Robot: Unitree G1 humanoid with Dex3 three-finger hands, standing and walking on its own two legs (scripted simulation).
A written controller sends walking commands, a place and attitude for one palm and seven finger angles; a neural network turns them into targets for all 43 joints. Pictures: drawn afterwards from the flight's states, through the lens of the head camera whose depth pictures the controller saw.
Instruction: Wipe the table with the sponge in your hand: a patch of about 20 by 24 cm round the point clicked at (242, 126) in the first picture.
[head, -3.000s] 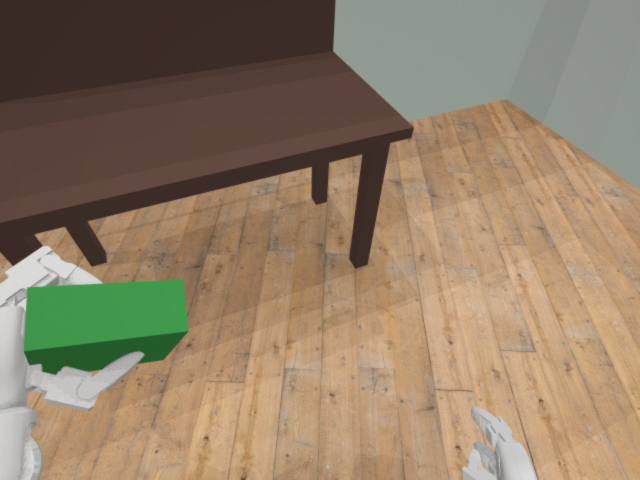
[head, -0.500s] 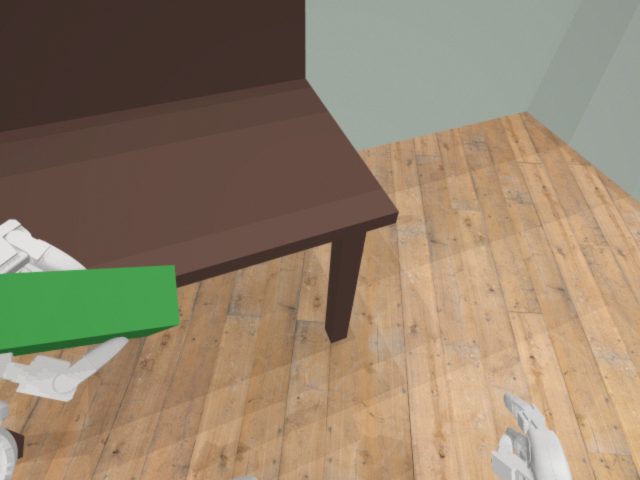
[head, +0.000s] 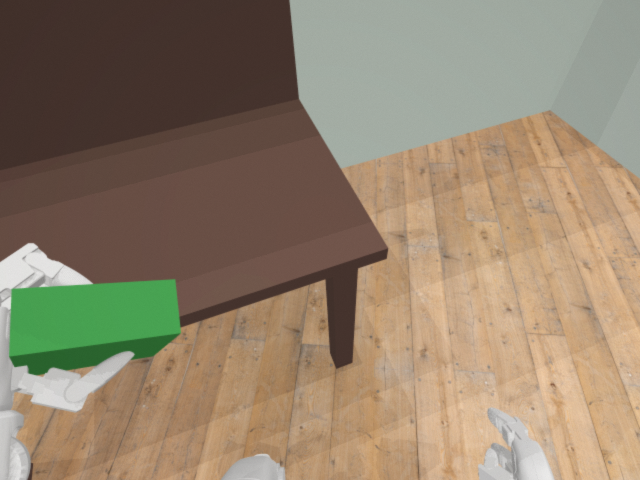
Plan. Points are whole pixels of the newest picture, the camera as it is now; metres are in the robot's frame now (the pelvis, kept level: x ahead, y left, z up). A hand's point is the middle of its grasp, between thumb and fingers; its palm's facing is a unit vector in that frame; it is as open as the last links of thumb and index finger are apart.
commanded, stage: take the last steps up to it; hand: left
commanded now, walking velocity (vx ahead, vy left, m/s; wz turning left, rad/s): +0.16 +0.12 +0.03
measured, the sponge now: (119, 326) +0.23 +0.20 +0.15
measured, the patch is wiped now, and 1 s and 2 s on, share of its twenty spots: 0.00 0.00 0.00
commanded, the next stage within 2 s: come to a stop and stand still in 0.18 s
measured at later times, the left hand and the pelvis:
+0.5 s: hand (80, 282) +0.27 +0.24 +0.17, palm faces +0.38 -0.80 -0.46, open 9.4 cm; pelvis +0.05 +0.00 -0.01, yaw +0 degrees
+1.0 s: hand (43, 284) +0.27 +0.28 +0.16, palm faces +0.33 -0.88 -0.34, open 9.4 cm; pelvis +0.02 +0.05 +0.00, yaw -3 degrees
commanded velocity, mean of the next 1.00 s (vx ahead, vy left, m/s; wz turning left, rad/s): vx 0.01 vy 0.04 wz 0.00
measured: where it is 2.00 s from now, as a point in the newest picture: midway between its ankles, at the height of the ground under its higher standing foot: outside the picture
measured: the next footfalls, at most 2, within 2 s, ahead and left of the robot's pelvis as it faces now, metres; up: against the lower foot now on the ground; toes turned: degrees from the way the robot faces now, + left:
left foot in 0.18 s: +0.11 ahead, +0.12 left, +0.00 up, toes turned -1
right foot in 0.48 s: +0.06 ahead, -0.08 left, +0.00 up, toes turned -3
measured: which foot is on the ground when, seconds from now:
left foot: up 0.00-0.16, down 0.18-1.00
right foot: down 0.00-0.18, up 0.20-0.46, down 0.48-1.00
